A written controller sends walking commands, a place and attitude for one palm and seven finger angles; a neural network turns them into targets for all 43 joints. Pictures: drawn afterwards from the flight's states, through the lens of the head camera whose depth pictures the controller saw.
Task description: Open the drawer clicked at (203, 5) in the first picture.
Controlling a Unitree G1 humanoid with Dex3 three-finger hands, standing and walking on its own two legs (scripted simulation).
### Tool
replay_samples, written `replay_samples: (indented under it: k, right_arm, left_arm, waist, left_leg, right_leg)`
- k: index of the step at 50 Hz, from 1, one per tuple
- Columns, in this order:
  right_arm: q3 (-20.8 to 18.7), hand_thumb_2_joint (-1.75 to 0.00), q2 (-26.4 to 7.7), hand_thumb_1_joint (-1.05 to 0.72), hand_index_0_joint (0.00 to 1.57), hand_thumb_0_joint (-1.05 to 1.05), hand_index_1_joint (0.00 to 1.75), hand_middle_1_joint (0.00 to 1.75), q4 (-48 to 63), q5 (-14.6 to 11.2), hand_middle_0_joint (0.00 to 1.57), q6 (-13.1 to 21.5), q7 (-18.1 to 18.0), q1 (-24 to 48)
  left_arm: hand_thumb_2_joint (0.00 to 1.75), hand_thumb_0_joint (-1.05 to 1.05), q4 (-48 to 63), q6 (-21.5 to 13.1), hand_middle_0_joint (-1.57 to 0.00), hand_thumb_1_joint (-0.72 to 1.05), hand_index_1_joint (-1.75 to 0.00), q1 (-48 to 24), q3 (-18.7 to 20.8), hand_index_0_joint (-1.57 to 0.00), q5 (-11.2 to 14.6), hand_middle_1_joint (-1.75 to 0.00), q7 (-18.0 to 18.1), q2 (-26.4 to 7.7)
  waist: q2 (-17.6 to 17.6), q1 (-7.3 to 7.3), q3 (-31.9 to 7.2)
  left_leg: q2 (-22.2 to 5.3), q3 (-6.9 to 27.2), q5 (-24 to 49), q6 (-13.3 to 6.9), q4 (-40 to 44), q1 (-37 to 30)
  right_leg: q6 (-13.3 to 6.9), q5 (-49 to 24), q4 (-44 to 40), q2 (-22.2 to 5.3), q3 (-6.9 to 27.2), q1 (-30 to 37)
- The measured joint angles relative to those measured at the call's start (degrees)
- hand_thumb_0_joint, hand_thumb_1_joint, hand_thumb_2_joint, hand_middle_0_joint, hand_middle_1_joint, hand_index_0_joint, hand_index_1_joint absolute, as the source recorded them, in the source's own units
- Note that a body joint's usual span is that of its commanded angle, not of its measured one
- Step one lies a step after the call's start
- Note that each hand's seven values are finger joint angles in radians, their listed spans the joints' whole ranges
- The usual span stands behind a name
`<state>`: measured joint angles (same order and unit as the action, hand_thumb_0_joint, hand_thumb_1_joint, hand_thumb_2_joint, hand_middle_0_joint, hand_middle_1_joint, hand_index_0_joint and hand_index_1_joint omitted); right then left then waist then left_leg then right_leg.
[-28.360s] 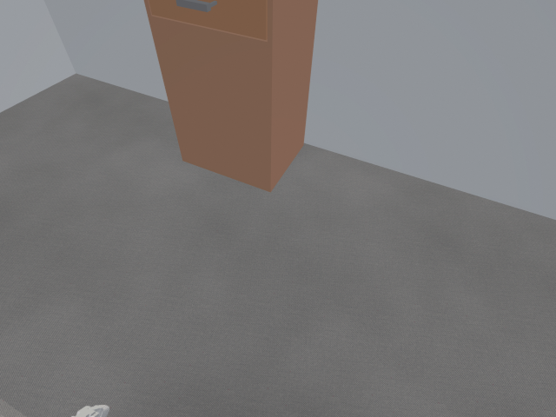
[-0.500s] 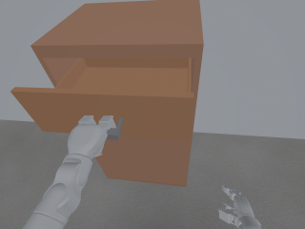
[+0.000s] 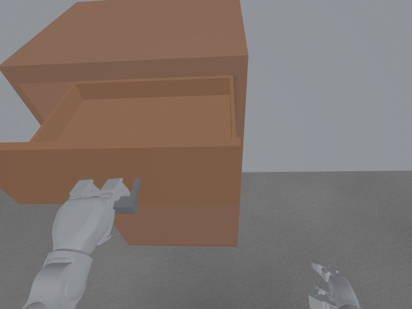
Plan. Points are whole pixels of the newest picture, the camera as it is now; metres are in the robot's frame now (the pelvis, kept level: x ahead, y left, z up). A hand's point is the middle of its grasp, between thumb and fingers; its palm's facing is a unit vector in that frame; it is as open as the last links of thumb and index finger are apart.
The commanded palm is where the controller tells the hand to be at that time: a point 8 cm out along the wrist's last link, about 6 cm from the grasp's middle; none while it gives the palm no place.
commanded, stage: pull the drawer open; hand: left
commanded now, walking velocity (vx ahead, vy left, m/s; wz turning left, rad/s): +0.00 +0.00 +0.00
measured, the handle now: (105, 194) +0.30 +0.21 +0.09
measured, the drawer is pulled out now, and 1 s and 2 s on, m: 0.21 0.30 0.30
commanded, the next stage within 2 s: open the thumb to release the handle in 0.64 s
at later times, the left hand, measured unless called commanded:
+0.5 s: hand (88, 276) +0.16 +0.20 +0.07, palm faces +0.05 -0.14 -0.99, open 6.1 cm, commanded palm +0.12 +0.21 +0.13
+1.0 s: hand (80, 272) +0.17 +0.21 +0.08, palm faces +0.09 -0.11 -0.99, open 7.3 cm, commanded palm +0.14 +0.22 +0.13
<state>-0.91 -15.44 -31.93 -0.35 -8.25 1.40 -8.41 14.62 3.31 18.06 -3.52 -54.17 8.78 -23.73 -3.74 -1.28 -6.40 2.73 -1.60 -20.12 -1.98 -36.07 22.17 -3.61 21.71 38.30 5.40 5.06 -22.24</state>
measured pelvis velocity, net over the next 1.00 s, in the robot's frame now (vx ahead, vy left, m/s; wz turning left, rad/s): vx -0.02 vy -0.01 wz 0.04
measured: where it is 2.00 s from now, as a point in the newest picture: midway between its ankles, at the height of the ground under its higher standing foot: outside the picture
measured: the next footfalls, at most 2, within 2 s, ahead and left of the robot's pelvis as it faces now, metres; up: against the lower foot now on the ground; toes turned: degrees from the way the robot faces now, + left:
none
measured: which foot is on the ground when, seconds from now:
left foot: down 0.00-1.00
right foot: down 0.00-1.00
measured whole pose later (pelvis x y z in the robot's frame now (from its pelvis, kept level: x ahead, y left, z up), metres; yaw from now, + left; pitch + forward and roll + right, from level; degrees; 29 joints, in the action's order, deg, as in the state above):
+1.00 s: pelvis -0.02 -0.01 -0.01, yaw +2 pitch +4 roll +1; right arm 1.4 -14.6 -31.9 0.2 -7.8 0.0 -7.9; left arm 20.6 1.6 28.0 -2.7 -53.3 12.0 -25.5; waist -4.8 -4.8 -6.1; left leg 2.7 0.7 -20.8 -1.2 -39.9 23.2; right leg -4.4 22.6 41.1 5.5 2.4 -22.2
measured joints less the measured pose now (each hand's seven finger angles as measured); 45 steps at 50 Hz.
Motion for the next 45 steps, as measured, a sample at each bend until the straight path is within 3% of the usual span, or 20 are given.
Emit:
replay_samples:
  k: [6, 14, 24, 37, 41, 45]
  right_arm:
    - [-0.3, -0.9, -0.6, -0.9, 0.19, 0.01, 0.29, 0.3, 0.7, 0.1, 0.2, 0.0, 1.2, 0.0]
    - [1.7, -0.9, 1.1, -0.9, 0.19, 0.01, 0.29, 0.3, 2.1, -0.1, 0.2, 0.0, 2.0, 2.0]
    - [4.5, -0.9, 2.0, -0.9, 0.2, 0.01, 0.3, 0.3, 4.7, -0.4, 0.2, -0.1, 2.5, 2.7]
    - [2.5, -0.9, -0.3, -0.9, 0.2, 0.01, 0.3, 0.3, 3.5, 0.3, 0.2, -0.3, 1.3, 0.6]
    - [1.8, -0.9, -0.3, -0.9, 0.19, 0.01, 0.3, 0.3, 2.0, 0.8, 0.2, -0.1, 0.0, 0.4]
    - [1.7, -0.9, 0.2, -0.9, 0.19, 0.01, 0.29, 0.3, 0.5, 0.5, 0.2, 0.2, -0.9, 0.3]
  left_arm:
    - [0.77, 0.03, 7.4, -0.5, -0.28, 0.7, -1.29, 9.2, -1.2, -0.36, -0.4, -1.35, 3.0, -0.3]
    - [0.79, 0.03, 10.9, -1.1, -0.29, 0.68, -1.3, 14.4, -2.5, -0.37, -0.6, -1.35, 4.9, -0.7]
    - [0.77, 0.03, 13.5, -1.0, -0.3, 0.68, -1.3, 19.5, -1.5, -0.37, 0.5, -1.35, 4.8, -2.2]
    - [0.8, 0.03, 12.1, -1.6, -0.3, 0.67, -1.32, 18.1, -0.3, -0.37, 0.4, -1.33, 5.4, -2.5]
    - [0.8, 0.01, 8.6, -1.9, -0.33, 0.66, -1.33, 14.0, 0.1, -0.38, -0.4, -1.34, 5.4, -3.3]
    - [0.78, 0.0, 6.5, -1.8, -0.36, 0.61, -1.33, 11.3, 0.9, -0.39, 1.0, -1.33, 4.5, -2.4]
  waist:
    - [-0.6, -1.16, -0.7]
    - [-1.4, -3.05, -1.6]
    - [-1.3, -3.39, -2.2]
    - [-0.8, -2.86, -1.3]
    - [-0.9, -3.06, -0.3]
    - [-1.1, -3.26, 0.1]
  left_leg:
    - [0.2, 0.1, -1.5, -0.3, -2.2, 1.5]
    - [0.3, 0.6, -2.9, -0.3, -5.0, 2.8]
    - [-0.4, 0.6, -3.3, 0.1, -5.6, 2.3]
    - [-0.7, 1.0, -2.9, 0.6, -6.2, 2.7]
    - [-0.4, 1.6, -2.4, 0.7, -6.2, 2.5]
    - [-0.1, 2.1, -1.6, 0.7, -5.3, 1.9]
  right_leg:
    - [0.3, 1.3, 1.6, -0.1, -0.2, -1.1]
    - [0.3, 2.7, 3.9, -0.2, -0.9, -2.0]
    - [-0.1, 2.7, 4.1, 0.5, -0.9, -1.5]
    - [-0.6, 2.3, 4.7, 0.9, -1.5, -1.9]
    - [-0.7, 2.2, 4.8, 0.5, -2.1, -1.5]
    - [-0.8, 1.6, 4.0, 0.3, -2.6, -0.8]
